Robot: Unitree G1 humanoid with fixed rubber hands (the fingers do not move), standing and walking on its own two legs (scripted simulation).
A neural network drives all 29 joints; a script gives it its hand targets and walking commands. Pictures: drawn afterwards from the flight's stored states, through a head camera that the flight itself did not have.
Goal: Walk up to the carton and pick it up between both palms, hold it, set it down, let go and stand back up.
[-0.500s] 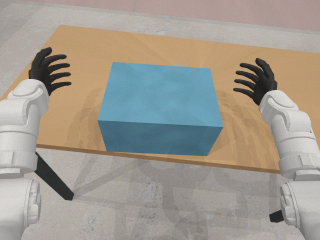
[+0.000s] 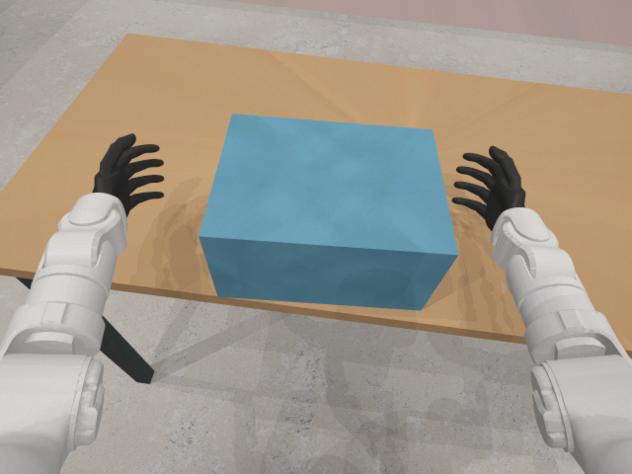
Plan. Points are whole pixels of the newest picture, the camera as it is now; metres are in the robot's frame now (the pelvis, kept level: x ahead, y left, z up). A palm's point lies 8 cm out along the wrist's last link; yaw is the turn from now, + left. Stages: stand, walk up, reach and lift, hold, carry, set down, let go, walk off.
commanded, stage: reach and lift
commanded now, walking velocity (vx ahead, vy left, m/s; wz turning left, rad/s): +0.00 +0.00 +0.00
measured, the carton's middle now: (326, 212) +0.45 -0.02 +0.04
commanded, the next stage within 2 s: none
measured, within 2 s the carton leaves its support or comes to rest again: neither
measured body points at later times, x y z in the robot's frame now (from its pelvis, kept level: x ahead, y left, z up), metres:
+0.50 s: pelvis -0.01 +0.00 -0.01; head +0.06 +0.00 +0.43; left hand +0.43 +0.23 +0.06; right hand +0.44 -0.24 +0.06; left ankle +0.01 +0.11 -0.74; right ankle -0.02 -0.10 -0.74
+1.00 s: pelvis -0.03 -0.01 -0.03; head +0.04 +0.00 +0.42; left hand +0.43 +0.18 +0.04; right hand +0.43 -0.21 +0.06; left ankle +0.01 +0.11 -0.74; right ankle -0.02 -0.10 -0.74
